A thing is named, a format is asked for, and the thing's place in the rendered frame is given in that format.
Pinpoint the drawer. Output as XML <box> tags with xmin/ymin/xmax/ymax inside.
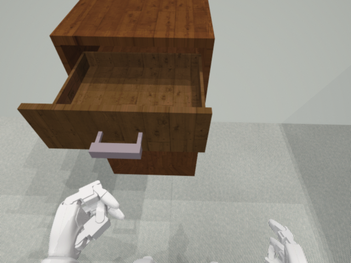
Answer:
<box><xmin>17</xmin><ymin>52</ymin><xmax>212</xmax><ymax>152</ymax></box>

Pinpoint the handle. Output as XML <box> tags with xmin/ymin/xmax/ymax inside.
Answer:
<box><xmin>88</xmin><ymin>131</ymin><xmax>143</xmax><ymax>159</ymax></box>

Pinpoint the robot left hand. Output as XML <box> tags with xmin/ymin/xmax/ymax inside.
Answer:
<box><xmin>48</xmin><ymin>180</ymin><xmax>126</xmax><ymax>260</ymax></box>

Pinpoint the cabinet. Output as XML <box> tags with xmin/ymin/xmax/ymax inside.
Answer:
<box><xmin>49</xmin><ymin>0</ymin><xmax>215</xmax><ymax>176</ymax></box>

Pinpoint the robot right hand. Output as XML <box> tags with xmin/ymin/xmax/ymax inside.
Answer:
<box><xmin>265</xmin><ymin>219</ymin><xmax>308</xmax><ymax>263</ymax></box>

